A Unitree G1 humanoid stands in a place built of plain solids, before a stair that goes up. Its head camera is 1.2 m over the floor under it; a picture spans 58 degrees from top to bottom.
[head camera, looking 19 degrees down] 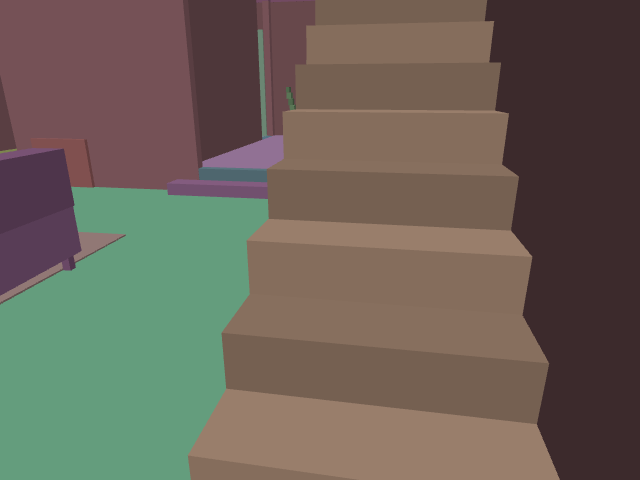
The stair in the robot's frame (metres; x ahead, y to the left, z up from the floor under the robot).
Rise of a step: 0.19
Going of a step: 0.25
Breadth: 0.86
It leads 10 degrees to the right of straight ahead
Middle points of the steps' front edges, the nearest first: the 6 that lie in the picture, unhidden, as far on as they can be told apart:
0.99 -0.15 0.56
1.23 -0.19 0.75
1.48 -0.23 0.94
1.73 -0.27 1.12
1.98 -0.31 1.31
2.22 -0.36 1.50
